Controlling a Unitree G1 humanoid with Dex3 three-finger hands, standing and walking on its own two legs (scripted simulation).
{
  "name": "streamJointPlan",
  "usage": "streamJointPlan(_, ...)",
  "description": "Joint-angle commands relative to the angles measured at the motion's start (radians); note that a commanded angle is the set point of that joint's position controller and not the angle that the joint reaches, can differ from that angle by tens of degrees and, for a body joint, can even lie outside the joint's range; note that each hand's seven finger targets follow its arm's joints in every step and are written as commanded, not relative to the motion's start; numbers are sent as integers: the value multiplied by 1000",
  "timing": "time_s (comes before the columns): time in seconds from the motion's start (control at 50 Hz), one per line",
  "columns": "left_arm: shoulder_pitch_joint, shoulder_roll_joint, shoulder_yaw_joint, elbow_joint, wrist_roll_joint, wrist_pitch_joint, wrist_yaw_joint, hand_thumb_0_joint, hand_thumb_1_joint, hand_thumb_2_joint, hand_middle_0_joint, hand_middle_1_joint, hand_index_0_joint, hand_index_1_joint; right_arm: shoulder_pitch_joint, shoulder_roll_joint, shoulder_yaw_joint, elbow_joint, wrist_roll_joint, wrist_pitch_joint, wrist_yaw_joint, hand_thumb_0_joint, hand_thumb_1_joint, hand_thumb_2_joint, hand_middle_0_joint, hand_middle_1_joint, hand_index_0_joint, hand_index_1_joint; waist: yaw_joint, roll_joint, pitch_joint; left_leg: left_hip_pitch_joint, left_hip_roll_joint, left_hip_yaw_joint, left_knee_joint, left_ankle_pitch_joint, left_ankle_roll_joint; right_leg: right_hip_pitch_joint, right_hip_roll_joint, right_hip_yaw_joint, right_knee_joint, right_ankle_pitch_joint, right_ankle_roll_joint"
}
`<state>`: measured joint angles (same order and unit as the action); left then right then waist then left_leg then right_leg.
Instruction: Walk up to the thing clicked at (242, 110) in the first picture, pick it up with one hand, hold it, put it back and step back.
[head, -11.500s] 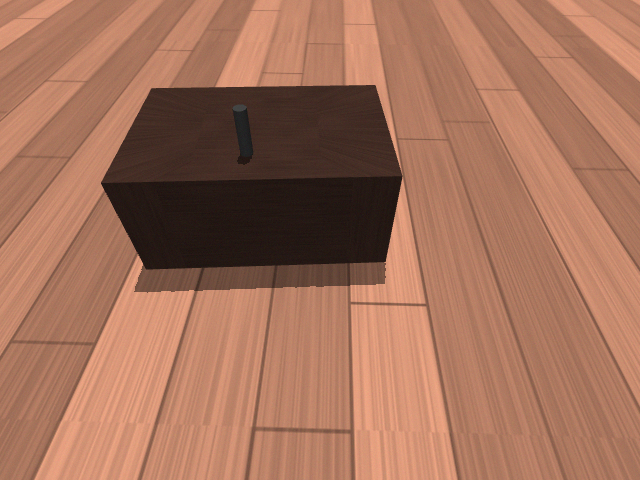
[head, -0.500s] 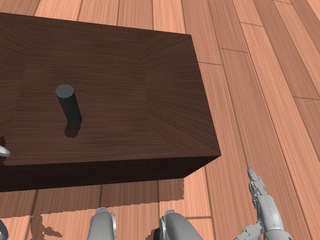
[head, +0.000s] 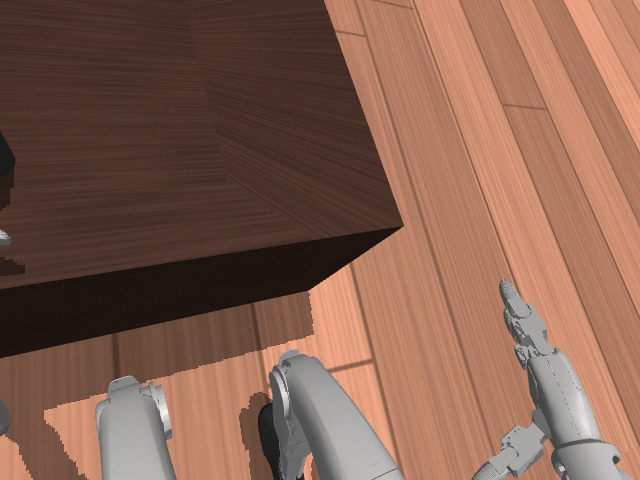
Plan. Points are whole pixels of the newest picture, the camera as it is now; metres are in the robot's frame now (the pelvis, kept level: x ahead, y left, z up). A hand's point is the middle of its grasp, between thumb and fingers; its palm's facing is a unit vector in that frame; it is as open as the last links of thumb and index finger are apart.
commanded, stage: close in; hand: left
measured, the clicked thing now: out of the picture +0.55 +0.26 -0.02
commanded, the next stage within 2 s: rest palm in 0.38 s
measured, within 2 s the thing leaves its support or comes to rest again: leaves its support in 1.84 s
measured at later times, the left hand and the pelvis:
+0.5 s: hand out of the picture +0.51 +0.25 -0.04, palm faces +0.28 -0.96 +0.01, open 17.4 cm; pelvis +0.02 +0.00 +0.02, yaw +1 degrees
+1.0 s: hand out of the picture +0.53 +0.25 -0.03, palm faces +0.30 -0.95 -0.02, open 15.0 cm; pelvis +0.01 +0.00 +0.02, yaw +1 degrees
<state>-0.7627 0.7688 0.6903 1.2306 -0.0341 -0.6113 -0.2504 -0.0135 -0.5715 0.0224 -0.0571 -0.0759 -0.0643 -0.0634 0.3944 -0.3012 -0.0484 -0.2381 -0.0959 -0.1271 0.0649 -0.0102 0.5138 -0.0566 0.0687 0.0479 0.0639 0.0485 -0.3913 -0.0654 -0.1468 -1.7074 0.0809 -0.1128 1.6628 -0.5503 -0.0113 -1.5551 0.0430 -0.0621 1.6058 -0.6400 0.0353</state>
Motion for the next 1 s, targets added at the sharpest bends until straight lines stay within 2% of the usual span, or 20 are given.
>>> streamJointPlan(0.0,-376,352,-16,-334,30,-54,68,0,-527,28,-57,-81,-74,-65,91,-208,-170,-229,11,-13,-10,0,534,-48,49,50,49,50,89,586,-686,766,-25,0,-210,162,5,129,17,9,-174,165,-74)
streamJointPlan(0.06,-331,201,-101,-272,23,-6,81,0,-537,23,-60,-76,-75,-61,92,-210,-193,-190,17,10,-14,0,523,-52,49,50,49,50,59,559,-594,712,-25,7,-203,172,11,126,17,15,-198,180,-70)
streamJointPlan(0.1,-276,180,-99,-256,16,23,90,0,-571,22,-64,-68,-74,-59,72,-209,-187,-179,19,23,-14,0,524,-52,49,50,49,50,85,534,-565,706,-23,8,-205,210,11,113,19,4,-198,201,-71)
streamJointPlan(0.16,-271,171,-95,-312,9,38,107,0,-555,4,-62,-63,-80,-46,90,-199,-175,-201,24,37,-9,0,534,-48,49,50,49,50,93,499,-572,704,-21,12,-204,243,14,150,22,-2,-203,235,-68)
streamJointPlan(0.22,-238,125,-77,-295,-6,28,144,0,-527,16,-50,-58,-71,-40,88,-203,-191,-212,30,42,-5,0,541,-47,49,50,49,50,78,407,-554,647,-23,8,-204,236,22,193,25,-5,-209,256,-60)
streamJointPlan(0.26,-233,66,-96,-298,-19,15,158,0,-511,28,-50,-55,-67,-40,99,-187,-181,-208,35,45,0,0,537,-49,49,50,49,50,61,369,-562,633,-25,9,-196,254,29,212,24,-3,-214,281,-55)
streamJointPlan(0.34,-219,68,-112,-321,10,-11,179,0,-518,28,-53,-52,-68,-39,120,-194,-193,-257,36,50,3,0,534,-50,49,50,49,50,60,335,-599,660,-28,14,-205,269,32,241,25,0,-221,303,-54)
streamJointPlan(0.36,-216,25,-142,-292,17,-13,179,0,-525,31,-52,-56,-68,-42,129,-188,-193,-260,36,52,4,0,535,-50,49,50,49,50,44,345,-593,689,-26,8,-214,282,27,224,27,-10,-215,308,-58)
streamJointPlan(0.4,-265,74,-122,-392,15,-35,192,0,-520,40,-61,-57,-73,-46,147,-186,-198,-249,33,55,6,0,530,-52,49,50,49,50,57,391,-637,710,-30,18,-199,317,27,254,22,10,-216,342,-54)
streamJointPlan(0.44,-263,11,-155,-366,8,-39,194,0,-530,47,-66,-65,-78,-54,149,-177,-201,-240,33,59,9,0,530,-52,49,50,49,50,50,406,-628,729,-31,20,-196,337,26,248,21,13,-219,357,-55)
streamJointPlan(0.5,-227,-5,-169,-332,23,-39,209,0,-611,35,-104,-35,-97,-44,137,-176,-203,-207,30,72,14,0,523,-57,49,50,49,50,58,433,-572,744,-29,17,-224,335,19,213,20,0,-223,334,-61)
streamJointPlan(0.54,-205,-15,-173,-315,33,-41,220,0,-611,34,-105,-35,-97,-45,139,-150,-176,-152,25,82,23,0,525,-56,49,50,49,50,75,453,-532,736,-29,19,-226,338,15,182,21,-6,-217,318,-64)
streamJointPlan(0.58,-200,13,-145,-328,37,-52,234,0,-565,13,-184,-106,-177,-101,103,-168,-184,-179,25,84,28,0,523,-48,50,50,49,50,89,457,-547,772,-22,3,-240,364,6,160,23,-21,-200,305,-70)
streamJointPlan(0.64,-290,86,-117,-413,54,-78,267,0,-563,68,-291,-180,-295,-175,89,-174,-177,-254,18,91,34,0,527,-47,50,49,49,49,85,475,-617,797,-20,-1,-236,376,5,197,24,-19,-196,313,-70)
streamJointPlan(0.72,-299,34,-146,-295,42,-84,265,0,-562,122,-382,-262,-386,-259,81,-187,-192,-269,19,103,22,0,512,-51,49,49,49,49,35,414,-611,732,-24,4,-219,335,21,243,24,-5,-214,334,-59)
streamJointPlan(0.78,-307,84,-141,-238,57,-74,251,0,-544,166,-456,-321,-460,-319,98,-191,-186,-246,17,113,19,0,510,-50,49,49,49,49,31,421,-578,708,-22,7,-219,310,19,216,22,-1,-213,322,-59)
streamJointPlan(0.84,-329,55,-157,-203,60,-60,243,0,-540,187,-509,-371,-520,-363,109,-195,-181,-300,18,117,25,0,509,-49,49,49,49,49,7,403,-563,700,-23,9,-227,268,19,218,19,4,-235,297,-57)
streamJointPlan(0.86,-330,82,-148,-209,63,-59,243,0,-487,224,-531,-395,-539,-389,101,-193,-167,-317,17,116,27,0,513,-49,49,49,49,49,22,409,-569,698,-24,11,-232,259,18,234,19,8,-238,290,-57)
streamJointPlan(0.9,-355,140,-122,-212,64,-56,241,0,-447,267,-580,-447,-589,-440,99,-207,-186,-315,21,118,25,0,515,-48,49,49,49,49,26,416,-587,697,-25,18,-220,261,21,243,18,20,-242,295,-54)
streamJointPlan(0.98,-372,106,-141,-175,59,-52,236,0,-412,343,-660,-526,-667,-523,87,-192,-163,-305,24,113,27,0,507,-50,49,49,49,49,7,397,-533,655,-26,14,-229,205,23,219,18,19,-249,254,-53)
